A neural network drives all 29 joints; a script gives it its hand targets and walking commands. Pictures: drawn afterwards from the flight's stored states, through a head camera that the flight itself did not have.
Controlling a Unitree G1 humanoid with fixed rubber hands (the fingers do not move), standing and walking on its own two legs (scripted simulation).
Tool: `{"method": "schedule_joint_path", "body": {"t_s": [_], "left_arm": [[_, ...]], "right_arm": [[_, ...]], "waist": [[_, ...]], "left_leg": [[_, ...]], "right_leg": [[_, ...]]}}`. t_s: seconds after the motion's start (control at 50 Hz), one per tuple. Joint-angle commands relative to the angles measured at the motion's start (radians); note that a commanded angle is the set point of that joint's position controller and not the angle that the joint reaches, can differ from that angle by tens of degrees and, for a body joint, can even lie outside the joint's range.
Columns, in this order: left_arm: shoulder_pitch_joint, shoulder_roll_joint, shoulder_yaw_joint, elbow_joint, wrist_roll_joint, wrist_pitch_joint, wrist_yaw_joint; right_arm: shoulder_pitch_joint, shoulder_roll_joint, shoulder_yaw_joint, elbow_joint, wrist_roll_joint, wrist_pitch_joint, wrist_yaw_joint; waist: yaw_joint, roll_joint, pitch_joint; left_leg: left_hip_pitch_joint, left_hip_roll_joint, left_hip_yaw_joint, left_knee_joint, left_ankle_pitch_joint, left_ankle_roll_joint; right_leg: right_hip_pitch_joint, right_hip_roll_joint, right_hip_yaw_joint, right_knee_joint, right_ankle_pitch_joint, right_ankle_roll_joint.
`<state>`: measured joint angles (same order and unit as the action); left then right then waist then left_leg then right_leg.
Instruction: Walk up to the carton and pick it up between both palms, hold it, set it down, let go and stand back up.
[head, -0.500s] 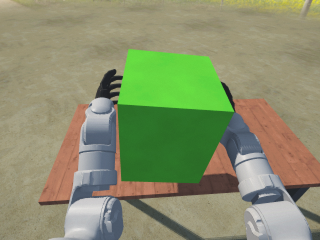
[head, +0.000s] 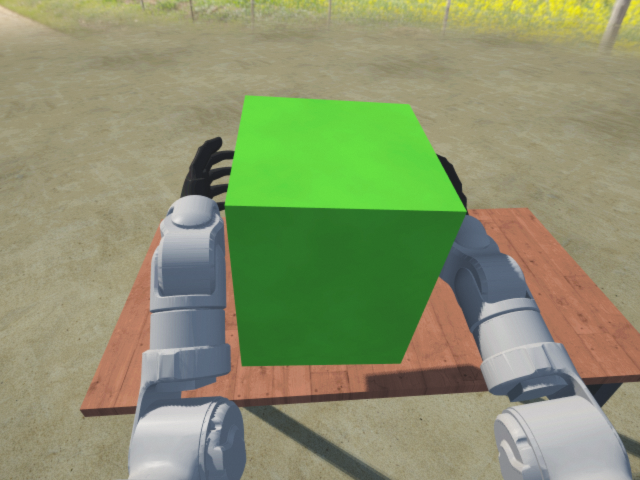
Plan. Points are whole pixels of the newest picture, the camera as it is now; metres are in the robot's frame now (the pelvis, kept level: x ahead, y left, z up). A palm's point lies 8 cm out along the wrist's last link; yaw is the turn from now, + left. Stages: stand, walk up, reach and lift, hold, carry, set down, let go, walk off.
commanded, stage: hold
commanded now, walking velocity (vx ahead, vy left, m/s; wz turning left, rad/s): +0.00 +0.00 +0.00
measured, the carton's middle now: (325, 234) +0.36 +0.00 +0.19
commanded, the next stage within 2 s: none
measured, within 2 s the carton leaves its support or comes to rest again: neither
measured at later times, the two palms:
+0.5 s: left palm (197, 196) +0.37 +0.15 +0.24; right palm (448, 210) +0.36 -0.14 +0.22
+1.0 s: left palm (196, 197) +0.36 +0.15 +0.24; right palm (447, 212) +0.36 -0.14 +0.22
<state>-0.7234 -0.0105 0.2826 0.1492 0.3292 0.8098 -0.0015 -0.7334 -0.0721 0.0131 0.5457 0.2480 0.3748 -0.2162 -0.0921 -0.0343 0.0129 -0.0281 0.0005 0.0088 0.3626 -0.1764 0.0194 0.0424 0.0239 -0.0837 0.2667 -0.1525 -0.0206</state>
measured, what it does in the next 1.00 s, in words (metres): stands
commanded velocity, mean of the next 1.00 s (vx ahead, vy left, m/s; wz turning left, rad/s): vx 0.00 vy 0.00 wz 0.00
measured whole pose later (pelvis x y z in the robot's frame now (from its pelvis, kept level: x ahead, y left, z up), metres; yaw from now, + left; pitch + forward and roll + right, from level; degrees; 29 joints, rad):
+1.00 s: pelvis +0.00 +0.00 +0.00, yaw +0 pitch -9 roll -1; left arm -0.74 0.00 0.30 0.14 0.34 0.84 -0.04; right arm -0.75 -0.06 0.01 0.52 0.25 0.42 -0.23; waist -0.09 -0.03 0.00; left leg -0.03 0.00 0.01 0.36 -0.17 0.02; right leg 0.04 0.02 -0.09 0.27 -0.16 -0.02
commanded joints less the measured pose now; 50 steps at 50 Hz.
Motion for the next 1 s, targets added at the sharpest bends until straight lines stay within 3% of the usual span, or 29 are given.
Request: {"method": "schedule_joint_path", "body": {"t_s": [0.0,0.18,0.32,0.4,0.48,0.98], "left_arm": [[-0.639,-0.586,-0.451,-0.087,-0.163,-0.053,-0.150],[-0.678,-0.575,-0.403,0.010,-0.157,-0.049,-0.164],[-0.675,-0.573,-0.391,0.006,-0.162,-0.055,-0.171],[-0.679,-0.562,-0.377,0.016,-0.151,-0.050,-0.179],[-0.671,-0.574,-0.426,-0.049,-0.174,-0.053,-0.173],[-0.636,-0.578,-0.442,-0.094,-0.166,-0.038,-0.174]], "right_arm": [[-0.910,0.595,0.305,-0.355,0.085,-0.049,0.084],[-0.953,0.606,0.253,-0.289,0.052,-0.029,0.089],[-0.961,0.619,0.280,-0.305,0.080,-0.023,0.076],[-0.948,0.618,0.265,-0.281,0.075,-0.016,0.075],[-0.948,0.620,0.310,-0.353,0.105,-0.021,0.067],[-0.908,0.607,0.320,-0.374,0.100,-0.015,0.069]], "waist": [[-0.002,0.064,-0.383],[0.003,0.051,-0.371],[0.005,0.046,-0.404],[0.002,0.047,-0.358],[-0.004,0.069,-0.428],[-0.002,0.063,-0.403]], "left_leg": [[0.084,-0.027,0.006,-0.034,0.245,-0.037],[0.030,-0.028,0.015,-0.067,0.120,-0.015],[0.051,-0.038,0.013,-0.041,0.199,-0.021],[0.033,-0.038,0.016,-0.059,0.153,-0.017],[0.079,-0.042,0.009,-0.019,0.261,-0.035],[0.089,-0.032,0.007,-0.030,0.259,-0.036]], "right_leg": [[0.055,0.040,0.007,-0.011,0.133,0.054],[0.046,0.031,0.015,-0.016,0.064,0.056],[0.070,0.032,0.017,-0.009,0.147,0.064],[0.054,0.027,0.018,-0.018,0.099,0.063],[0.082,0.034,0.017,-0.002,0.198,0.067],[0.075,0.040,0.009,-0.006,0.168,0.060]]}}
